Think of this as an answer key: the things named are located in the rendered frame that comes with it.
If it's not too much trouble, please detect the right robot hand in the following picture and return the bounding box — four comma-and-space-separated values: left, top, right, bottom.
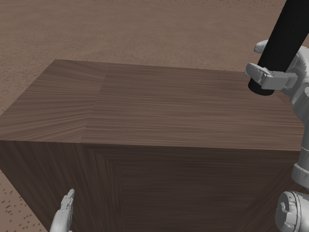
244, 40, 309, 96

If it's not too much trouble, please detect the left robot hand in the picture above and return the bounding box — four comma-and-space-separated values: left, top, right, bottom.
49, 189, 75, 232

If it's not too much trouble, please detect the right robot arm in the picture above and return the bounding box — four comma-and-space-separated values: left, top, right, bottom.
275, 77, 309, 232

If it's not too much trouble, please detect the bottle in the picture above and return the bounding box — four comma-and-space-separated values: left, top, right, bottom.
248, 0, 309, 96

